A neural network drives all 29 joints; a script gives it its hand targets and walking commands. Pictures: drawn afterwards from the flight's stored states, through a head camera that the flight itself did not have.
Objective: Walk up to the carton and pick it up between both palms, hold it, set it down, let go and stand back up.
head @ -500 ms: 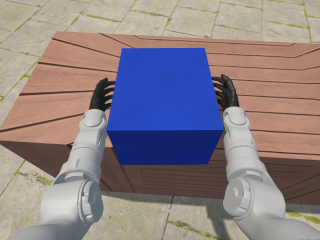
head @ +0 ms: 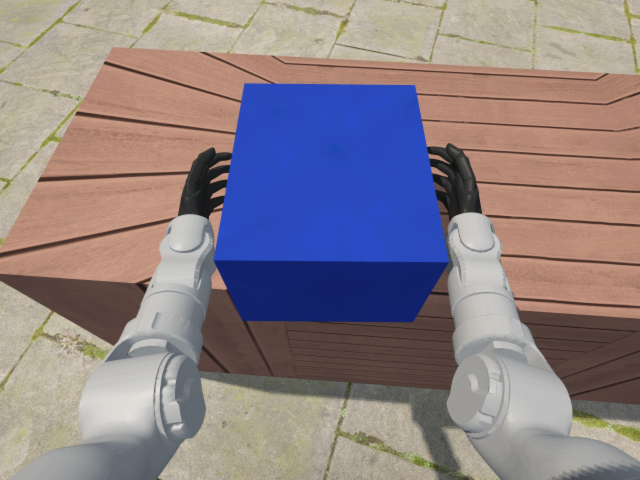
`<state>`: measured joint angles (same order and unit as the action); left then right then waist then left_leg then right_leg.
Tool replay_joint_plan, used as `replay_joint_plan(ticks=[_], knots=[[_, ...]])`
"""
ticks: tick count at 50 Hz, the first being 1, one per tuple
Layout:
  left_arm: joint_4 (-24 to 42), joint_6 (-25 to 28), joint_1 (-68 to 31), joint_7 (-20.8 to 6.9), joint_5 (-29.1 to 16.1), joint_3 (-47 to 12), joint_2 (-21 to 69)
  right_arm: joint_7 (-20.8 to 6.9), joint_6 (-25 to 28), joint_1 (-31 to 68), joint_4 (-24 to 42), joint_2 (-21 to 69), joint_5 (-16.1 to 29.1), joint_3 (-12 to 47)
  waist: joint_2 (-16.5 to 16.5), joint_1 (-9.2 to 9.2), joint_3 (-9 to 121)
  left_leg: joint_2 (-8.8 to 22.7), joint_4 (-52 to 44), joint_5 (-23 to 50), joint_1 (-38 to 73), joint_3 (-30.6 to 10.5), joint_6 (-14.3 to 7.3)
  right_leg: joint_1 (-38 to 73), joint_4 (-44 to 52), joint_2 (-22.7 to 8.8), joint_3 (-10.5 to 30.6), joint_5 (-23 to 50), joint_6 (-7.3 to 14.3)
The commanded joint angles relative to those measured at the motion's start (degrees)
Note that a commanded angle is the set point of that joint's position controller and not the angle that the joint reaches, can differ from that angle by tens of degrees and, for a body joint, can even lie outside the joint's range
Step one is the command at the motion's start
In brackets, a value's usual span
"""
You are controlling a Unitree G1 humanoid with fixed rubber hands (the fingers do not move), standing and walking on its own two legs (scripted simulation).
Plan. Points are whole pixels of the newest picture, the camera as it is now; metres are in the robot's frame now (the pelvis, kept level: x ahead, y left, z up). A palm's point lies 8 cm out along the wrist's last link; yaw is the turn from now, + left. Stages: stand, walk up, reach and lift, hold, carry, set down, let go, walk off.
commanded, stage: set down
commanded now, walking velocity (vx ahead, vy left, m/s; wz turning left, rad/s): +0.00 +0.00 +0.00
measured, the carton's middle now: (328, 203) +0.47 -0.05 +0.00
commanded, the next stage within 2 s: none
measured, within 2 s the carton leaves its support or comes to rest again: neither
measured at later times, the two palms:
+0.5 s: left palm (198, 214) +0.44 +0.12 +0.04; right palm (459, 209) +0.42 -0.21 +0.04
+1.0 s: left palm (185, 186) +0.47 +0.14 +0.06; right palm (478, 190) +0.43 -0.24 +0.06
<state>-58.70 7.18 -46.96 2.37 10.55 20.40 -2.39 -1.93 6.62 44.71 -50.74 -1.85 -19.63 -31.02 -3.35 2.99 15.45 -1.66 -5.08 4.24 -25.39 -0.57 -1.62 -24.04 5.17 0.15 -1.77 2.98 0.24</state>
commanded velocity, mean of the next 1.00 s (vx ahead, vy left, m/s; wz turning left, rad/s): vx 0.00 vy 0.00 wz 0.00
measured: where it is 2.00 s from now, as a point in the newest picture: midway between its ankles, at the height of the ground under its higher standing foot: outside the picture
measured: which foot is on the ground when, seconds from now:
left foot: down 0.00-1.00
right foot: down 0.00-1.00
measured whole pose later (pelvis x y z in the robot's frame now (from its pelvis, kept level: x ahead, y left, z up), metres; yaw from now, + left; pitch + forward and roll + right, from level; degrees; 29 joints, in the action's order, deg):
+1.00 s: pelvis -0.01 +0.00 +0.00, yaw -3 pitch +29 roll +0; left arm -73.3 4.7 -58.8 4.2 -11.6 3.8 -14.0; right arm 1.6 4.1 58.8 -72.1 -15.2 10.7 -3.7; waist -3.5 2.3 17.2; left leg -0.8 8.9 -2.1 -35.8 1.1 -1.1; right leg -33.3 -4.4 0.8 0.7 -0.1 0.1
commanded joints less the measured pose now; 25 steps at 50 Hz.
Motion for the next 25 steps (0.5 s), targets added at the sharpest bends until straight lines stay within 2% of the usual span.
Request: replay_joint_plan(ticks=[1,4,6,8,12,14,16,18,19,22,25], knots=[[2.2,1.7,-27.3,-7.1,2.2,-12.9,27.0,-5.6,0.2,24.6,-1.1,26.5,-2.0,14.3,3.0,2.77,29.9,1.9,4.3,15.6,14.8,0.5,0.5,20.6,-3.6,0.2,0.4,22.4,-1.4],[2.0,2.0,-27.4,-7.2,2.7,-12.3,25.3,-5.8,0.2,23.9,-2.3,25.8,-2.3,12.9,2.4,2.67,28.7,1.8,3.7,13.7,13.4,0.8,0.7,19.8,-3.0,0.1,0.2,19.6,-1.3],[2.4,2.3,-28.4,-6.8,2.2,-12.8,25.3,-5.9,0.6,25.5,-1.4,26.1,-1.9,13.7,2.2,2.01,30.4,1.7,3.9,14.5,13.5,0.9,0.7,19.3,-3.4,0.2,0.0,20.4,-1.3],[2.8,2.4,-29.2,-6.6,1.7,-13.2,25.7,-6.1,0.6,25.4,-1.9,25.2,-2.2,13.3,3.2,2.82,31.1,2.0,4.0,14.6,14.6,0.9,0.5,18.1,-3.1,0.1,0.1,20.1,-1.4],[1.7,2.5,-28.1,-6.7,1.6,-13.7,25.5,-6.0,0.9,25.7,-2.3,24.9,-1.8,13.3,1.4,2.66,31.9,2.1,5.1,16.0,16.0,0.4,1.2,16.4,-2.5,0.1,0.1,19.2,-0.9],[0.6,2.3,-27.2,-6.8,1.7,-13.0,24.7,-6.3,0.7,25.5,-2.1,24.5,-1.4,13.7,3.4,2.38,30.8,1.8,5.2,14.9,15.4,0.6,0.8,16.3,-2.8,0.3,0.0,19.4,-1.2],[0.3,2.4,-27.6,-6.9,1.5,-12.9,24.2,-6.4,0.6,25.9,-1.9,24.2,-1.3,13.8,3.4,2.3,30.6,1.6,4.4,13.1,13.4,0.9,0.4,17.8,-3.5,0.1,0.2,19.9,-1.6],[1.2,2.5,-27.8,-6.8,1.9,-12.9,23.2,-6.4,0.4,24.8,-3.0,23.8,-0.9,13.7,1.9,1.96,30.2,1.8,4.1,12.7,13.9,1.0,0.6,17.0,-3.3,0.0,0.4,18.1,-1.4],[2.2,2.4,-27.7,-6.6,1.5,-13.2,23.2,-6.6,0.3,24.8,-2.9,22.9,-0.9,13.1,1.0,2.43,30.7,1.8,4.2,13.2,14.6,1.0,1.0,16.5,-3.0,0.1,0.1,17.9,-1.3],[0.8,1.7,-26.6,-6.8,1.2,-11.9,21.3,-6.7,-0.2,25.0,-2.6,21.0,-1.2,12.0,2.6,2.36,30.1,1.8,4.7,12.0,14.4,0.7,1.0,15.6,-3.0,0.2,0.0,16.6,-1.6],[2.6,2.2,-28.1,-6.1,-0.1,-13.3,19.7,-6.4,0.4,26.8,-2.0,19.7,-0.2,12.9,1.8,2.87,33.8,1.8,5.7,15.2,16.1,0.8,1.4,15.1,-3.7,0.1,-0.1,19.6,-1.2]])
